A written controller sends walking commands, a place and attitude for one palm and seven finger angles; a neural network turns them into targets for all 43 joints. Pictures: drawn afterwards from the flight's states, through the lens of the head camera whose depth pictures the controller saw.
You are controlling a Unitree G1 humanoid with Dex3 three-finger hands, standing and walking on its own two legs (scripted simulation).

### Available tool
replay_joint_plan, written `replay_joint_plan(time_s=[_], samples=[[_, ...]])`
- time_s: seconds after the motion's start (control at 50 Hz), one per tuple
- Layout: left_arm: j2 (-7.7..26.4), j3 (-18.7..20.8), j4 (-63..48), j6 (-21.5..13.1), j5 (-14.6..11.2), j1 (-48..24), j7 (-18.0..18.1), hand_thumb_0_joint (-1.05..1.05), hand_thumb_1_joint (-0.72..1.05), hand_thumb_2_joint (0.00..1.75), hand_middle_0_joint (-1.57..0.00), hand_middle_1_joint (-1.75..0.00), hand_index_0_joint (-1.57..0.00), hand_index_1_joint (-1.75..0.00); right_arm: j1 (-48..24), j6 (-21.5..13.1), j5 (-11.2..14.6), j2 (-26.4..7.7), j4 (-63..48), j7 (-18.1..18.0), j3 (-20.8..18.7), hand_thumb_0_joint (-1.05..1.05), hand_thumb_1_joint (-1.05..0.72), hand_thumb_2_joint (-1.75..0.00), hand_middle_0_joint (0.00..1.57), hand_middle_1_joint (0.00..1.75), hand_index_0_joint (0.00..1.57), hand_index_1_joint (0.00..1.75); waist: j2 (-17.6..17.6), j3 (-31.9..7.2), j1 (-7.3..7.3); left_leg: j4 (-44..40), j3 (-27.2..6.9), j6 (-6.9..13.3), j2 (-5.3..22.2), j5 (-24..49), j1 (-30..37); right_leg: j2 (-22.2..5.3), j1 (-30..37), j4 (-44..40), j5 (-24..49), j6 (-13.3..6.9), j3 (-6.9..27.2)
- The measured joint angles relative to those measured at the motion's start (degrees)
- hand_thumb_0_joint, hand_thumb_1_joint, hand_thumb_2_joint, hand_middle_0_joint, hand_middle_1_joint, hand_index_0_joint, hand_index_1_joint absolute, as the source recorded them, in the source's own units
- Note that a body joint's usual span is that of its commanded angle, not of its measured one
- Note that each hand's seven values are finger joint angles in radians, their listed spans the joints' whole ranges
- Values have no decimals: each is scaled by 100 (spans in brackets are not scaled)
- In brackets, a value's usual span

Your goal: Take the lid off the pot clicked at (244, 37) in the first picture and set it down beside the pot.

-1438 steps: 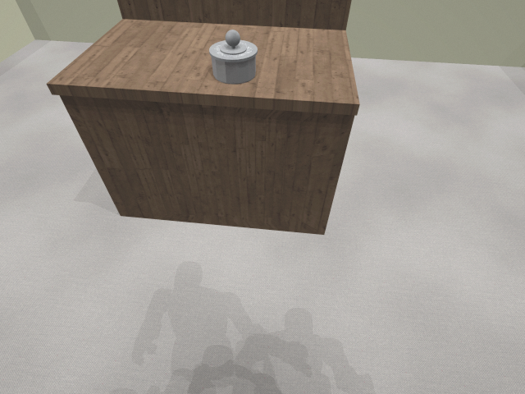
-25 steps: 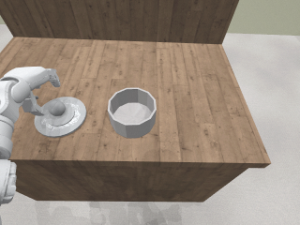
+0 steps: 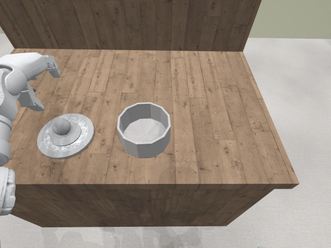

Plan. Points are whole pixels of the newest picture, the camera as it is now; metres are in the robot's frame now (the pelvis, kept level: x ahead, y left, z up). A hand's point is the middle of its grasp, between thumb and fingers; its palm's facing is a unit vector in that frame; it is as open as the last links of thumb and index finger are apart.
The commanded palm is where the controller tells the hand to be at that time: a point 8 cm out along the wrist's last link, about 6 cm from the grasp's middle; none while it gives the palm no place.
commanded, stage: raise the empty hand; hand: left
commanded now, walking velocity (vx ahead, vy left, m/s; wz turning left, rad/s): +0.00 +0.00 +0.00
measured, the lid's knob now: (61, 126) +0.44 +0.30 +0.01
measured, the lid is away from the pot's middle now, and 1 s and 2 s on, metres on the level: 0.24 0.24 0.24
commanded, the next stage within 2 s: draw the hand back to the body in 0.12 s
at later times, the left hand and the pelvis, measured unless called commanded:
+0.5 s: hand (28, 105) +0.39 +0.31 +0.14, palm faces -0.31 -0.04 -0.95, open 11.0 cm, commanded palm +0.37 +0.30 +0.21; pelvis -0.01 -0.01 +0.00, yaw +1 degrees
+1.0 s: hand (48, 100) +0.36 +0.24 +0.19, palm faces +0.39 -0.87 -0.30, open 10.8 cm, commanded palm +0.31 +0.28 +0.20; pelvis +0.00 -0.04 +0.00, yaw +0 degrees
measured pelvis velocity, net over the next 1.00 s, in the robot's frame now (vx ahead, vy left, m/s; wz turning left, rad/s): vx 0.00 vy -0.04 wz -0.01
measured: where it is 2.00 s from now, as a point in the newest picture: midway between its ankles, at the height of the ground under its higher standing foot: outside the picture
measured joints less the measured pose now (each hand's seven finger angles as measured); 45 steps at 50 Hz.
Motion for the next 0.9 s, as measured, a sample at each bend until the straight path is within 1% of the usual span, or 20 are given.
replay_joint_plan(time_s=[0.06,0.1,0.16,0.26,0.32,0.38,0.44,0.5,0.58,0.62,0.66,0.72,0.74,0.76,0.78,0.8,0.82,0.84,0.86,0.9], samples=[[-34,-158,-154,188,-11,-39,-127,0,-1,67,-37,-85,-37,-85,-24,4,7,-7,-10,49,-30,1,-91,-90,20,30,20,30,22,2,35,-23,-39,-13,-6,14,27,-5,34,-11,7,-11,-34],[-54,-121,-262,191,-31,-16,-168,0,-1,67,-37,-85,-37,-85,-67,-5,5,-17,-28,71,-20,1,-91,-90,20,30,20,30,29,7,46,-34,-57,-16,-11,27,37,-10,45,-15,12,-16,-49],[-23,-50,-222,168,-87,15,-197,0,-1,67,-37,-85,-37,-85,-157,-8,20,-11,-67,74,30,1,-91,-90,20,30,20,30,6,1,58,-21,-41,-20,-4,22,37,-6,44,-12,2,45,-30],[-5,-221,-132,261,-25,-55,-304,0,-1,67,-37,-85,-37,-85,-250,1,28,23,-119,63,38,1,-91,-90,20,30,20,30,-72,37,92,14,-67,-58,17,30,5,14,27,8,11,49,-57],[17,-71,-379,139,-17,105,-271,0,-1,67,-37,-85,-37,-85,-269,-3,6,18,-163,45,33,1,-91,-90,20,30,20,30,-87,56,86,7,-94,-75,21,55,-3,19,26,3,26,6,-84],[65,72,-512,39,-107,325,-220,0,-1,67,-37,-85,-37,-85,-273,18,3,1,-191,48,34,1,-91,-90,20,30,20,30,-74,29,86,10,-93,-83,29,54,11,26,38,5,26,18,-82],[60,6,-523,115,-169,450,-259,0,-1,67,-37,-85,-37,-85,-276,69,28,-17,-190,71,28,1,-91,-90,20,30,20,30,-56,27,125,38,-92,-91,37,40,26,32,56,26,15,46,-81],[27,24,-994,147,-172,762,-302,0,-1,67,-37,-85,-37,-85,-274,109,13,-25,-219,98,-2,1,-91,-90,20,30,20,30,-23,72,157,8,-111,-102,33,66,83,29,114,9,28,19,-98],[-2,280,-1262,-29,-354,1130,-222,0,-1,67,-37,-85,-37,-85,-313,108,14,-20,-225,94,48,1,-91,-90,20,30,20,30,25,56,180,-14,-114,-103,33,86,153,27,180,-9,43,46,-100],[36,306,-1087,26,-416,1160,-225,0,-1,67,-37,-85,-37,-85,-353,121,37,0,-232,94,89,1,-91,-90,20,30,20,30,17,57,202,20,-89,-110,50,69,160,41,177,28,38,87,-75],[64,231,-1094,172,-392,1203,-271,0,-1,67,-37,-85,-37,-85,-377,142,54,24,-259,104,90,1,-91,-90,20,30,20,30,-2,93,229,39,-87,-125,60,68,171,50,185,55,35,86,-73],[11,124,-1562,228,-335,1409,-307,0,-1,67,-37,-85,-37,-85,-367,136,36,33,-310,110,50,1,-91,-90,20,30,20,30,2,140,279,10,-140,-146,51,113,206,44,238,27,52,18,-126],[-114,300,-1646,180,-1104,1503,-108,0,-2,67,-37,-85,-37,-85,-323,55,36,46,-366,73,18,1,-91,-90,20,30,20,30,13,205,322,-14,-148,-158,49,125,277,44,295,34,43,-48,-135],[-295,556,-1729,48,-1990,1655,240,0,-2,67,-37,-85,-37,-85,-272,-87,28,59,-411,23,26,1,-91,-90,20,30,20,30,16,288,368,-55,-140,-173,49,132,390,47,373,56,16,-136,-126],[-496,767,-1827,-86,-2682,1834,628,0,-2,67,-38,-85,-37,-85,-225,-220,14,80,-433,-25,62,1,-91,-90,20,30,20,30,5,339,404,-104,-120,-188,50,134,499,49,439,83,-22,-203,-103],[-705,958,-1904,-191,-3280,2011,978,0,-2,67,-38,-85,-38,-85,-192,-324,1,114,-428,-68,113,1,-91,-90,20,30,20,30,-22,357,428,-139,-96,-197,56,127,586,54,493,100,-51,-214,-76],[-897,1116,-1937,-262,-3798,2157,1282,0,-2,67,-38,-85,-37,-85,-181,-406,-6,159,-390,-109,176,1,-91,-90,20,30,20,30,-66,357,441,-150,-70,-201,72,109,652,66,540,107,-63,-168,-47],[-1062,1238,-1940,-287,-4199,2255,1541,0,-2,67,-38,-85,-37,-85,-181,-475,-10,211,-332,-143,238,1,-91,-90,20,30,20,30,-126,353,445,-139,-49,-208,96,81,701,86,583,109,-67,-95,-24],[-1194,1343,-1938,-280,-4491,2316,1761,0,-2,67,-37,-85,-37,-85,-193,-543,-18,267,-261,-171,295,1,-91,-90,20,30,20,30,-198,360,436,-121,-37,-223,123,49,746,111,626,113,-71,-32,-10],[-1409,1521,-2065,-209,-4834,2389,2118,0,-1,67,-37,-84,-37,-85,-176,-728,-45,362,-154,-208,360,1,-91,-90,20,30,20,30,-339,399,404,-118,-45,-277,175,5,852,161,732,108,-94,-18,-16]])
